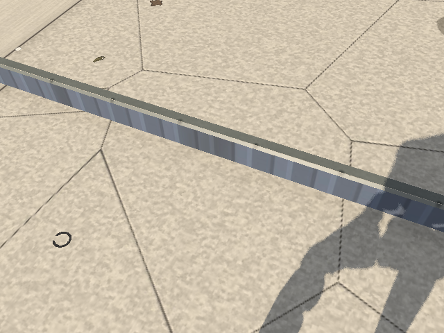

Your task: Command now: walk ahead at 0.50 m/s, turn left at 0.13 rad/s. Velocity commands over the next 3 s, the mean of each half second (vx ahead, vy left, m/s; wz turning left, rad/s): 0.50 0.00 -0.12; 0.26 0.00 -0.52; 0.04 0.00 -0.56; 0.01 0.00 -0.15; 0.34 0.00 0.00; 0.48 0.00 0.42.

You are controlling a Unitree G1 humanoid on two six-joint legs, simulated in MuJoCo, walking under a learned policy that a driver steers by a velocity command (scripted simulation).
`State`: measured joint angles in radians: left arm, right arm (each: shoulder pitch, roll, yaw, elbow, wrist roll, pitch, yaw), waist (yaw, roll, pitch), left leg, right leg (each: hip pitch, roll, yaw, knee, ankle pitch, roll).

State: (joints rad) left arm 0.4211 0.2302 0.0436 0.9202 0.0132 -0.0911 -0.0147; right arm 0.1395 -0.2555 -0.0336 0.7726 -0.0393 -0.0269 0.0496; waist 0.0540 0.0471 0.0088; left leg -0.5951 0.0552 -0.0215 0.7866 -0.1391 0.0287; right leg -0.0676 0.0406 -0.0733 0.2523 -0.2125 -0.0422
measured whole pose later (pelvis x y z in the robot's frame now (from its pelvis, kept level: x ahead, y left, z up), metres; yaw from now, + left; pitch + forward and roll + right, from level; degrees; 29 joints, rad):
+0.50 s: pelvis +0.25 +0.04 +0.00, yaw -7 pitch +1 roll +1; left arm 0.18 0.25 0.06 0.87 0.03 -0.01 -0.05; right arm 0.41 -0.21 -0.04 0.95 -0.02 -0.10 -0.01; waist -0.03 -0.04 0.02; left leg 0.02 -0.05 0.19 0.21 -0.24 0.06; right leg -0.66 -0.08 0.00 0.86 -0.05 -0.04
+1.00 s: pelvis +0.43 -0.02 -0.01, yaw -24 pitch +1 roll +1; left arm 0.25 0.27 0.07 0.85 0.01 0.00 0.00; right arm 0.13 -0.25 -0.04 0.80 -0.03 0.02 -0.03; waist 0.03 0.02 0.08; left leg -0.61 0.07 -0.06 0.99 -0.30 -0.06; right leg -0.29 0.15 0.06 0.40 -0.12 -0.13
